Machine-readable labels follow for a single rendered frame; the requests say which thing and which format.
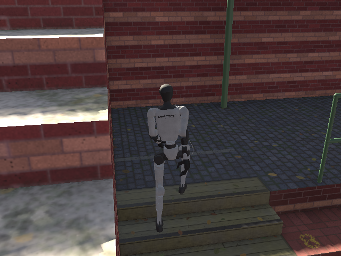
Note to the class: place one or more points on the left robot foot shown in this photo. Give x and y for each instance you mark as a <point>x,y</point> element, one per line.
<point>159,227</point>

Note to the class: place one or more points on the right robot forearm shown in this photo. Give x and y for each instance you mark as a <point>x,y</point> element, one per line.
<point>185,146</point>

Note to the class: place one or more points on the robot left upper arm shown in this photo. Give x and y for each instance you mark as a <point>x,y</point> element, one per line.
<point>151,122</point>

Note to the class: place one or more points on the robot right hand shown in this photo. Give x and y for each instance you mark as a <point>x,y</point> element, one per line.
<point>186,163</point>

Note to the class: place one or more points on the robot left hand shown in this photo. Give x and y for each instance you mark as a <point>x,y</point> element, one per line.
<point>161,144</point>

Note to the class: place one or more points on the robot right upper arm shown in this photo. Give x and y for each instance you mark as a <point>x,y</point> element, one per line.
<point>184,120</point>

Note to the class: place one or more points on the left robot shin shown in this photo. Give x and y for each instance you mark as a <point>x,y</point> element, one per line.
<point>159,206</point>

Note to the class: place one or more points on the left robot forearm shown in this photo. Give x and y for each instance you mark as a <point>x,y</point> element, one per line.
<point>157,139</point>

